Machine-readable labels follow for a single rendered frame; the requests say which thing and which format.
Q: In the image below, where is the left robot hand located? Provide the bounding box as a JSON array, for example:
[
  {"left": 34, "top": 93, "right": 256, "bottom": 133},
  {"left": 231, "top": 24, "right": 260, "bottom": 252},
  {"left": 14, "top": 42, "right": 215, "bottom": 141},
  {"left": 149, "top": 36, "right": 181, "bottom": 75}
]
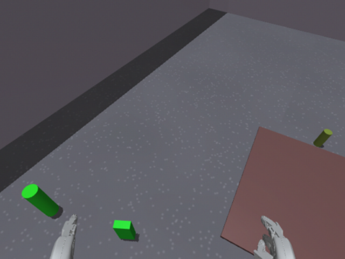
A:
[{"left": 50, "top": 214, "right": 78, "bottom": 259}]

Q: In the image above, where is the right robot hand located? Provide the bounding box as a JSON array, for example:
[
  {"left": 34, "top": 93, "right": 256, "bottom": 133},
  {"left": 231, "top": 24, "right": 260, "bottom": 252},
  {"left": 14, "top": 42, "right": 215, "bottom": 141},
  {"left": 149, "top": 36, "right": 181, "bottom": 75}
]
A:
[{"left": 254, "top": 216, "right": 296, "bottom": 259}]

